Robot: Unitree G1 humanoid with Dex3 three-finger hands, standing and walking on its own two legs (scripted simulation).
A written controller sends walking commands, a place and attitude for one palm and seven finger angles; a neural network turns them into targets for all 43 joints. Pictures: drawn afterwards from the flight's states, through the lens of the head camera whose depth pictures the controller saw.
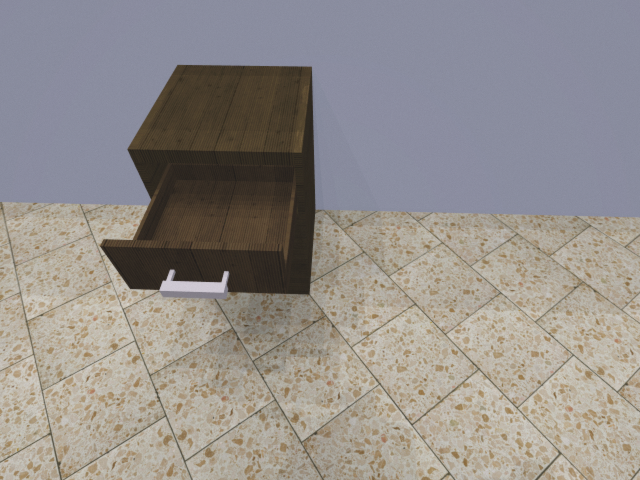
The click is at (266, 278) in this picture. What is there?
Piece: drawer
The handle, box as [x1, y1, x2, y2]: [159, 270, 228, 298]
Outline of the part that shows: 159,290 163,296 225,298 227,292 226,282 228,277 228,271 224,271 221,282 173,281 172,279 175,272 174,270 170,270 166,280 162,282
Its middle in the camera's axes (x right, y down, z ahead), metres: -0.28 +0.10 +0.86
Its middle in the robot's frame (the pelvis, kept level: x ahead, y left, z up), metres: +0.54 +0.31 -0.25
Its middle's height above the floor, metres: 0.53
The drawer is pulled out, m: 0.28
